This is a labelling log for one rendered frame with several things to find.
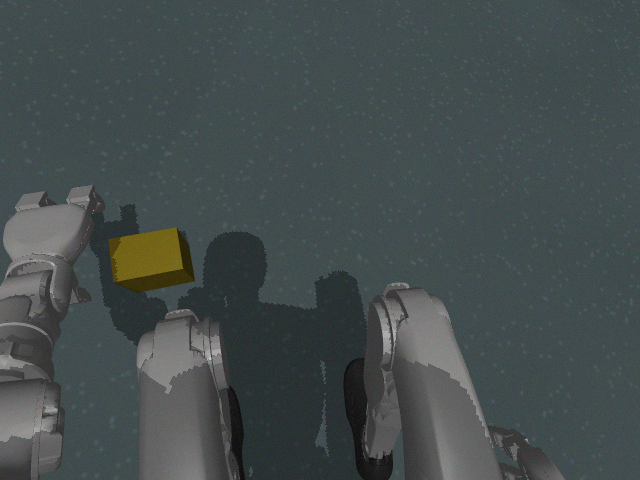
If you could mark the right robot hand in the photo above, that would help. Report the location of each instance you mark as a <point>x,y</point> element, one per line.
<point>534,463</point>

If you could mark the left robot arm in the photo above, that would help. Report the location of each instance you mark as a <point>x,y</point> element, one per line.
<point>34,298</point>

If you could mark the left robot foot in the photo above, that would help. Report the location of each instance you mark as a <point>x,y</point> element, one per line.
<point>237,433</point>

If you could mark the carton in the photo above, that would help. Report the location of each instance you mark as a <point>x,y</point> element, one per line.
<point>151,260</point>

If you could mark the left robot hand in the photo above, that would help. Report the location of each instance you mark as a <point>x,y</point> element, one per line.
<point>40,226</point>

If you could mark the right robot foot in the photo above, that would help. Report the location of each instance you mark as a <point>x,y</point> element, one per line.
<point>356,405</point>

